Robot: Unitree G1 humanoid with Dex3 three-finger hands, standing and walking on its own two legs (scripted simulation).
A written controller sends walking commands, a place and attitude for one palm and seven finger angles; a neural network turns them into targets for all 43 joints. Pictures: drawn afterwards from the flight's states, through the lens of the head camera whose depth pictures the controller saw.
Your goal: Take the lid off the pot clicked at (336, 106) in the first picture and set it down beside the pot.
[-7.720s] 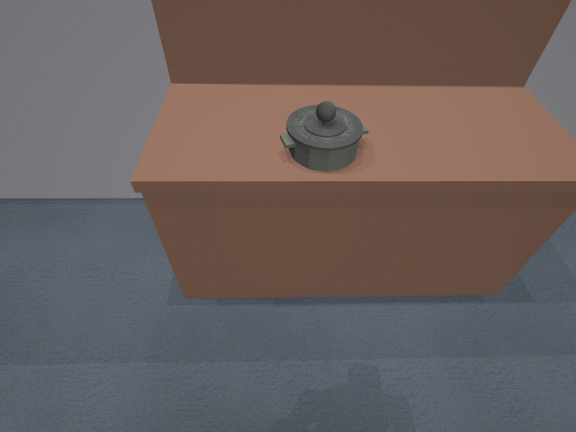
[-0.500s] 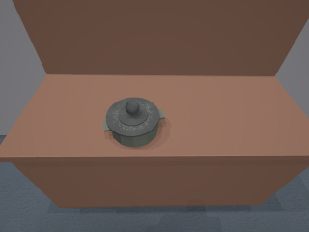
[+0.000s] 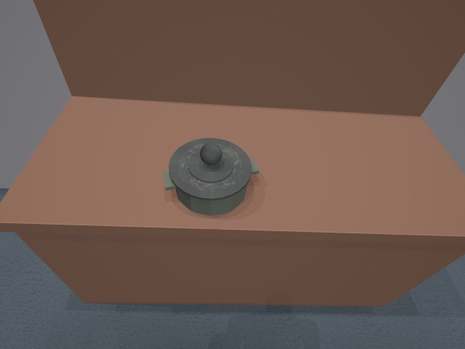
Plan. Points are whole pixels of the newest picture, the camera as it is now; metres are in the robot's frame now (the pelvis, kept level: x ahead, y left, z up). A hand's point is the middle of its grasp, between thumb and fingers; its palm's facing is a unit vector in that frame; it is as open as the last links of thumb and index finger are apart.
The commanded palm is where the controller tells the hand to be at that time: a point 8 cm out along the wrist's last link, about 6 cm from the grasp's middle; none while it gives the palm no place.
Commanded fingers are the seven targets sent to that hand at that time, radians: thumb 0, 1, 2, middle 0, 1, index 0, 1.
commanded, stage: look again from close up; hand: left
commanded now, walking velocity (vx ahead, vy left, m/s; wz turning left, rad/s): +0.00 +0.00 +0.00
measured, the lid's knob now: (211, 153) +0.53 +0.08 +0.01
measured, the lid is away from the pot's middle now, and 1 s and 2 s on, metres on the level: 0.00 0.00 0.00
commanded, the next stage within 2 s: shuffle to correct the standing spot in 1.62 s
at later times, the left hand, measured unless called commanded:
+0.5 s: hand out of the picture -0.07 +0.20 -0.17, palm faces +0.01 -0.98 -0.20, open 7.4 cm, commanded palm none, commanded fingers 0.00 0.90 0.90 -0.20 -0.30 -0.20 -0.30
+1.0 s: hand out of the picture -0.08 +0.16 -0.17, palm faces +0.01 -0.99 -0.14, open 7.4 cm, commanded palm none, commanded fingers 0.00 0.90 0.90 -0.20 -0.30 -0.20 -0.30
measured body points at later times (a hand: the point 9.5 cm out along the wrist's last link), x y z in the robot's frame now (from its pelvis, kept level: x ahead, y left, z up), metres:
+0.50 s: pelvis -0.03 +0.02 +0.01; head -0.04 +0.04 +0.46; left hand -0.07 +0.25 -0.16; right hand +0.02 -0.22 -0.13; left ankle +0.02 +0.09 -0.73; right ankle -0.06 -0.14 -0.73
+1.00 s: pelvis -0.04 +0.00 +0.01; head -0.05 +0.02 +0.46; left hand -0.08 +0.21 -0.16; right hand -0.04 -0.23 -0.14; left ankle +0.02 +0.09 -0.73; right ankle -0.06 -0.14 -0.73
